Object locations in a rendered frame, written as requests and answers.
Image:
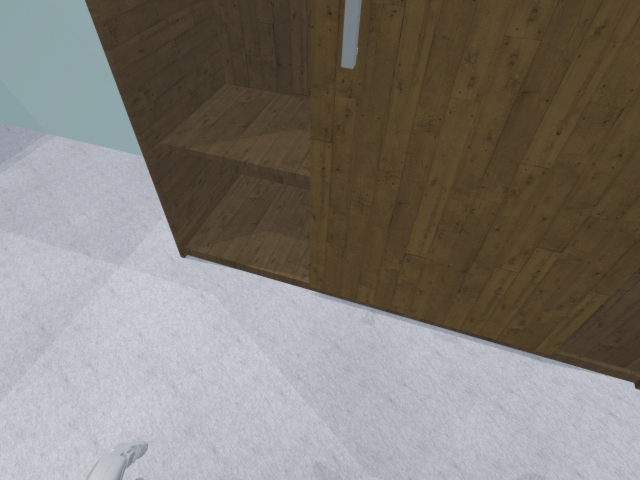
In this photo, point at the robot left hand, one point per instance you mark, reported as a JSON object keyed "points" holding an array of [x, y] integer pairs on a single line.
{"points": [[112, 466]]}

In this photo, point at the handle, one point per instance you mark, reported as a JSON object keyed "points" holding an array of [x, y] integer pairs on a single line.
{"points": [[350, 33]]}

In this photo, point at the wardrobe door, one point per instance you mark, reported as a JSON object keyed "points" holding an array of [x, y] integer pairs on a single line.
{"points": [[612, 333], [479, 167]]}

